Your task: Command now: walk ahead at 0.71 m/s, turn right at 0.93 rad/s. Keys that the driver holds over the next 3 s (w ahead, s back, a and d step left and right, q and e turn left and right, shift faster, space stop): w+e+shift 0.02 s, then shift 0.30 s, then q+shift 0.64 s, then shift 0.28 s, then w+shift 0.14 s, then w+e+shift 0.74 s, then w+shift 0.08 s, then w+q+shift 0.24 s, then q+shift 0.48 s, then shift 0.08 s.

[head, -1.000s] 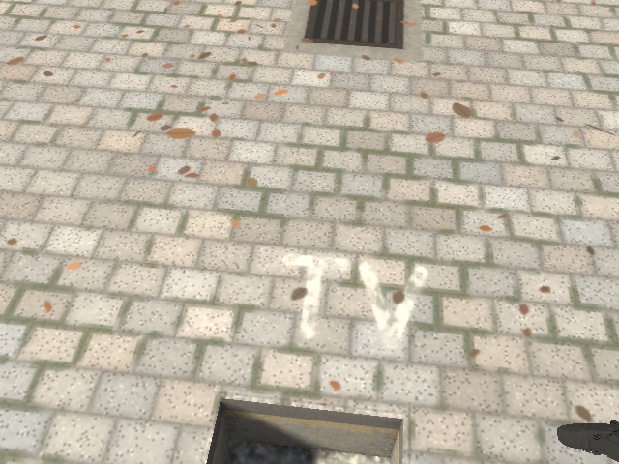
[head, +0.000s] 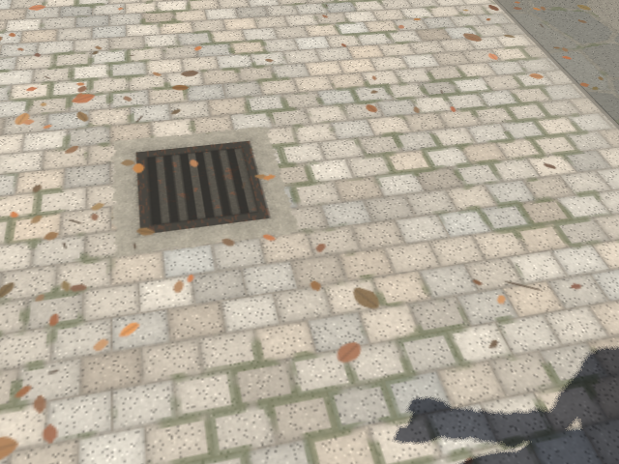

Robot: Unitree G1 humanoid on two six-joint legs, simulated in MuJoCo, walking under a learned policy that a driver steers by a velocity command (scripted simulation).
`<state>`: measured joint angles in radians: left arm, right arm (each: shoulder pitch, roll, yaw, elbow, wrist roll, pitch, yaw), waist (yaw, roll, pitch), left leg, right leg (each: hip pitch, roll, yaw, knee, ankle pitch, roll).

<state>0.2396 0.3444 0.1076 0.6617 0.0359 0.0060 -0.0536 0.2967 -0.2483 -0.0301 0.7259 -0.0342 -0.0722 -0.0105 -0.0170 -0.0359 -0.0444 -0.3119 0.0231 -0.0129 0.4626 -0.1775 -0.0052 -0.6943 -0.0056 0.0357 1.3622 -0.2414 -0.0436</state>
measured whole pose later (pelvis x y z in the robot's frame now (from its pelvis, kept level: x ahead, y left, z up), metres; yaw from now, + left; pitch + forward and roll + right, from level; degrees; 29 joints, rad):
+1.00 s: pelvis +0.24 -0.03 +0.00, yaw +18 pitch +3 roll -3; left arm 0.04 0.31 0.10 0.70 0.01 -0.01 0.03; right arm 0.21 -0.31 -0.09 0.60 0.01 0.02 -0.01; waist -0.01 -0.03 0.07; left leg -0.38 -0.01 -0.05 0.53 -0.21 0.05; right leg -0.58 -0.02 0.01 1.13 -0.42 0.05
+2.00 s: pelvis +0.54 +0.05 -0.03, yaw +2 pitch +3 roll +1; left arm -0.02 0.32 0.05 0.61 0.03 0.02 -0.11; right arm 0.52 -0.29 -0.05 0.86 -0.04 -0.09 -0.02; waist -0.08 -0.02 0.02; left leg 0.26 0.03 0.31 0.16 -0.44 -0.08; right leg -0.79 -0.05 -0.12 0.88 -0.10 -0.13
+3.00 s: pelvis +1.33 -0.07 -0.02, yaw +21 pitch +2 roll -1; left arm 0.07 0.26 0.02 0.60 0.03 -0.04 0.04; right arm 0.20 -0.35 -0.08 0.66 0.02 0.03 -0.03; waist -0.04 0.01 0.06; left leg -0.44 -0.15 -0.15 1.17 -0.55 -0.04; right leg -0.46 0.07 0.11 0.49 -0.06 0.01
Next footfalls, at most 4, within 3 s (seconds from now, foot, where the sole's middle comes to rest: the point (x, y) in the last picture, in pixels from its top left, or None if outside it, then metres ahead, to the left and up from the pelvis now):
0.30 right None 0.28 -0.18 -0.78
0.82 left None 0.29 0.08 -0.78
1.26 right None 0.37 -0.14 -0.78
1.62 left None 0.34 0.15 -0.78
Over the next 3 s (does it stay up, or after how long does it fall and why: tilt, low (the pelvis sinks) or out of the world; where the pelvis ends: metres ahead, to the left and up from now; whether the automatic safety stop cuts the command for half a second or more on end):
stays up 1.33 -0.07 -0.02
